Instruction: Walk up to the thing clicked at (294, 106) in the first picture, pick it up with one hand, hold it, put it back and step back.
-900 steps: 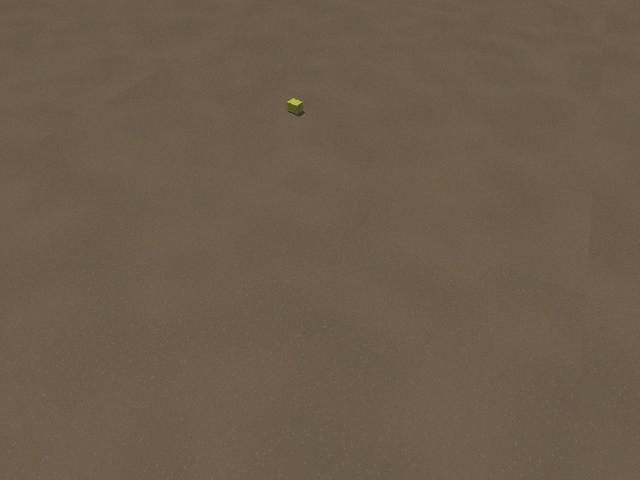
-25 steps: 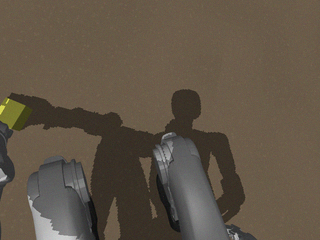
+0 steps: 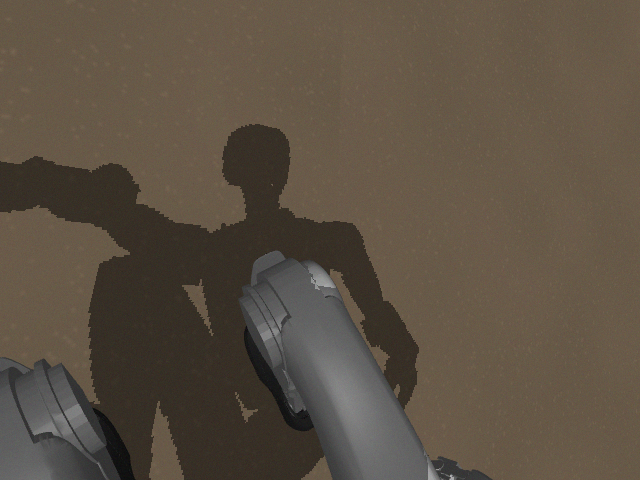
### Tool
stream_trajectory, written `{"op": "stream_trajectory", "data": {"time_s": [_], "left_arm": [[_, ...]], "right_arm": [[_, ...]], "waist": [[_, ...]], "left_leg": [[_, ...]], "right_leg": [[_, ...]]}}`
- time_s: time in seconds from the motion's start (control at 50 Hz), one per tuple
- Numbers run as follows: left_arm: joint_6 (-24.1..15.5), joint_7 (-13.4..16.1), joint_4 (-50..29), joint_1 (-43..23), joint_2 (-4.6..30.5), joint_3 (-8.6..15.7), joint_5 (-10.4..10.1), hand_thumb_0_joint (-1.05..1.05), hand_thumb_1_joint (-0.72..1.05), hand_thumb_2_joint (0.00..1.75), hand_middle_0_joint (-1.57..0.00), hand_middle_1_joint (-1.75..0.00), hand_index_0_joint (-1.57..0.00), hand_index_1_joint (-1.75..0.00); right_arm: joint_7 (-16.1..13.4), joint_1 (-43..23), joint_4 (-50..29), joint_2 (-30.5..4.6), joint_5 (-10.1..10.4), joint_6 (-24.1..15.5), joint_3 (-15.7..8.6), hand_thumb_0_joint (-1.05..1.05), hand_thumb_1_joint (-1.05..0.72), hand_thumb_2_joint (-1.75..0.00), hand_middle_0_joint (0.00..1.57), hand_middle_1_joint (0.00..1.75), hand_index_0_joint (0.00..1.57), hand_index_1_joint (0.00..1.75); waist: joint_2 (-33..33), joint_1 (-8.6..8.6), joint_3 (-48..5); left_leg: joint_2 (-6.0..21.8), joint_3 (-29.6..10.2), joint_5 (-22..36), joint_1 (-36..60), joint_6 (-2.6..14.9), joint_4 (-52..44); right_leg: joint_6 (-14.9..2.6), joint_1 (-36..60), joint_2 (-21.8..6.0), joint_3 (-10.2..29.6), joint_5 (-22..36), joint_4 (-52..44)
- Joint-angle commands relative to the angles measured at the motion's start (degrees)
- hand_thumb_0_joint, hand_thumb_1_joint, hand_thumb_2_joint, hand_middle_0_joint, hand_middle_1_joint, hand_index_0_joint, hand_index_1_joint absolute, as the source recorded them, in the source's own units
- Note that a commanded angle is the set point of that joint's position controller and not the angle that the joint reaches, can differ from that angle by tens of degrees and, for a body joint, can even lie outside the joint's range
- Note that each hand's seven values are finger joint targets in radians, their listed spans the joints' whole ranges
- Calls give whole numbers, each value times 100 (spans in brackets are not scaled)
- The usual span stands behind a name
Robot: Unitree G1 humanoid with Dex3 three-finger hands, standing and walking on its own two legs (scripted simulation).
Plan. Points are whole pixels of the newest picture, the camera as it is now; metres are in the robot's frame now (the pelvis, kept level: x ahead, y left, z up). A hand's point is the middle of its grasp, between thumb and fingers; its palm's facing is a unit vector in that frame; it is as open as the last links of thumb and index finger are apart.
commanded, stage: approach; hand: left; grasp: from above
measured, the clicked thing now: out of the picture +0.44 +0.35 -0.30
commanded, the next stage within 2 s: rest palm in 0.04 s
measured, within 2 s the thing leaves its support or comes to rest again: neither
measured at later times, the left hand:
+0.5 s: hand out of the picture +0.40 +0.36 -0.21, palm faces -0.17 -0.41 -0.90, open 14.2 cm
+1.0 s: hand out of the picture +0.43 +0.34 -0.26, palm faces -0.13 -0.42 -0.90, open 14.3 cm
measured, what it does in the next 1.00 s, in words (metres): stands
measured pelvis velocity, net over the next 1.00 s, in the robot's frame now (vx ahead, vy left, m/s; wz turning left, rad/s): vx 0.00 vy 0.00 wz -0.02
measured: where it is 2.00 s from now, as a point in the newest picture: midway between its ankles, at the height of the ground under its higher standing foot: (212, 440)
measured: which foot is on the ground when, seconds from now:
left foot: down 0.00-1.00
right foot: down 0.00-1.00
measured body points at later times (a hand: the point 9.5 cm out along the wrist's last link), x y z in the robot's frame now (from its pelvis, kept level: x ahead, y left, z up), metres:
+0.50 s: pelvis -0.01 +0.00 +0.00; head +0.26 +0.10 +0.34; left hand +0.41 +0.38 -0.16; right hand +0.03 -0.26 -0.08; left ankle +0.06 +0.14 -0.29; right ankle +0.11 -0.13 -0.29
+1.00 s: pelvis +0.00 +0.00 +0.00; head +0.30 +0.10 +0.31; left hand +0.44 +0.35 -0.21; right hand -0.01 -0.24 -0.04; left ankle +0.06 +0.14 -0.29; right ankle +0.11 -0.13 -0.29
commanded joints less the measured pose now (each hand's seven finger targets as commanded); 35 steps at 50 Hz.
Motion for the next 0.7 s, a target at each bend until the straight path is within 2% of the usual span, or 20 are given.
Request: {"op": "stream_trajectory", "data": {"time_s": [0.0, 0.04, 0.06, 0.08, 0.1, 0.12, 0.14, 0.16, 0.18, 0.22, 0.3, 0.32, 0.36, 0.4, 0.46, 0.52, 0.56, 0.6, 0.66, 0.68], "left_arm": [[181, 150, -1079, -1244, 1406, -219, 115, 0, -61, 101, -8, -104, -6, -106], [297, 17, -1248, -868, 1285, -230, -16, 0, -61, 101, -8, -104, -6, -106], [314, -10, -1528, -704, 1317, -67, -84, 0, -61, 100, -8, -104, -6, -106], [375, -63, -1461, -407, 1167, 3, -175, 0, -61, 99, -8, -104, -6, -106], [408, -137, -1711, -294, 1112, 6, -215, 0, -61, 99, -8, -105, -7, -106], [430, -176, -1902, -151, 1146, 192, -295, 0, -61, 98, -8, -104, -7, -105], [478, -263, -1907, -2, 939, 87, -343, 0, -61, 99, -8, -101, -6, -103], [487, -324, -1962, 14, 861, 86, -356, 0, -59, 99, -8, -98, -5, -100], [486, -376, -2080, -60, 747, 57, -390, 0, -60, 100, -8, -97, -5, -100], [475, -452, -1804, -54, 467, -128, -455, 0, -60, 100, -8, -96, -5, -99], [224, -407, -1523, -647, 416, -311, -496, 0, -57, 98, -9, -98, -7, -100], [157, -418, -1407, -722, 284, -387, -478, 0, -55, 97, -9, -100, -7, -101], [19, -462, -1259, -801, 17, -684, -495, 0, -52, 94, -9, -102, -9, -102], [-141, -431, -1258, -884, 214, -717, -445, 0, -52, 95, -8, -102, -8, -102], [-290, -326, -1091, -877, 418, -687, -330, 0, -55, 96, -9, -103, -8, -103], [-341, -229, -904, -800, 568, -656, -253, 0, -57, 100, -9, -101, -7, -103], [-342, -89, -754, -725, 794, -494, -226, 0, -58, 104, -9, -101, -7, -104], [-308, 12, -758, -730, 988, -437, -144, 0, -58, 105, -10, -100, -7, -104], [-310, 195, -668, -694, 1198, -241, -129, 0, -60, 104, -10, -97, -6, -101], [-325, 231, -702, -690, 1239, -247, -142, 0, -59, 106, -10, -98, -7, -102]], "right_arm": [[127, 1341, -58, -1829, 197, 167, -459, 0, -92, -90, 20, 30, 20, 30], [190, 1347, -70, -1804, 272, 237, -540, 0, -92, -90, 20, 30, 20, 30], [218, 1414, -130, -1795, 365, 253, -601, 0, -92, -90, 20, 30, 20, 30], [248, 1449, -164, -1759, 409, 286, -661, 0, -92, -90, 20, 30, 20, 30], [283, 1485, -168, -1729, 459, 311, -702, 0, -92, -90, 20, 30, 20, 30], [306, 1544, -146, -1714, 516, 334, -775, 0, -92, -90, 20, 30, 20, 30], [327, 1524, -171, -1665, 534, 366, -818, 0, -92, -90, 20, 30, 20, 30], [336, 1560, -89, -1650, 576, 380, -882, 0, -91, -90, 20, 30, 20, 30], [337, 1581, -87, -1607, 590, 383, -915, 0, -91, -90, 20, 30, 20, 30], [309, 1691, 68, -1566, 570, 367, -943, 0, -91, -90, 20, 30, 20, 30], [181, 1740, 354, -1508, 389, 229, -894, 0, -90, -90, 20, 30, 20, 30], [167, 1736, 410, -1512, 322, 187, -880, 0, -90, -90, 20, 30, 20, 30], [96, 1441, 327, -1588, 285, 45, -833, 0, -90, -90, 20, 30, 20, 30], [24, 1411, 385, -1657, 257, -62, -771, 0, -90, -90, 20, 30, 20, 30], [-28, 1330, 419, -1708, 223, -165, -695, 0, -91, -90, 20, 30, 20, 30], [-48, 1268, 333, -1684, 182, -217, -558, 0, -91, -90, 20, 30, 20, 30], [-36, 1247, 241, -1740, 151, -215, -491, 0, -91, -91, 20, 30, 20, 30], [-4, 1192, 181, -1741, 99, -217, -408, 0, -91, -91, 20, 30, 20, 30], [50, 1123, 51, -1777, 98, -191, -305, 0, -91, -91, 20, 30, 20, 30], [59, 1088, 10, -1801, 54, -187, -282, 0, -91, -91, 20, 30, 20, 30]], "waist": [[3370, 164, -4447], [3262, 260, -4477], [3342, 444, -4735], [3132, 507, -4742], [3143, 562, -4812], [3126, 699, -4929], [2994, 688, -4794], [2945, 692, -4741], [2894, 668, -4646], [2521, 473, -4224], [2288, 185, -3738], [2228, 48, -3592], [2231, -48, -3439], [2147, -105, -3533], [2381, 13, -3660], [2401, -27, -3714], [2480, 51, -3816], [2583, 20, -3796], [2673, 72, -3787], [2698, 25, -3740]], "left_leg": [[244, 849, 1958, 3253, 251, -1304], [229, 855, 2002, 3114, 262, -1304], [233, 863, 2036, 3136, 253, -1337], [227, 874, 2036, 3035, 260, -1344], [214, 911, 2028, 2964, 268, -1342], [216, 919, 2033, 2971, 262, -1365], [204, 942, 1958, 2812, 279, -1360], [204, 943, 1790, 2731, 294, -1394], [200, 937, 1695, 2708, 297, -1398], [188, 920, 1370, 2411, 342, -1392], [160, 817, 763, 2375, 339, -1428], [133, 783, 661, 2375, 339, -1440], [107, 764, 422, 2541, 340, -1429], [103, 723, 444, 2697, 338, -1417], [135, 728, 512, 2952, 268, -1532], [146, 753, 797, 2969, 272, -1465], [180, 791, 1064, 3015, 260, -1422], [190, 785, 1279, 3109, 262, -1382], [261, 743, 1506, 3172, 251, -1318], [253, 774, 1464, 3110, 258, -1314]], "right_leg": [[-509, 2438, 39, -910, 2220, -1130], [-480, 2504, 56, -942, 2282, -1114], [-492, 2617, 69, -924, 2304, -1150], [-482, 2691, 81, -930, 2317, -1155], [-476, 2719, 91, -896, 2327, -1155], [-482, 2732, 90, -895, 2317, -1135], [-477, 2657, 113, -868, 2272, -1125], [-482, 2512, 123, -860, 2114, -1152], [-490, 2377, 120, -837, 2004, -1151], [-484, 2169, 134, -808, 1719, -1231], [-558, 1850, 86, -753, 1063, -1313], [-575, 1699, 62, -778, 951, -1322], [-595, 1519, 47, -786, 712, -1368], [-567, 1591, 33, -825, 760, -1396], [-590, 1730, -1, -890, 888, -1339], [-565, 1949, 5, -902, 1200, -1330], [-563, 2226, 19, -887, 1445, -1325], [-547, 2236, -5, -919, 1627, -1266], [-544, 2354, 8, -958, 1830, -1221], [-530, 2491, 13, -929, 1840, -1242]]}}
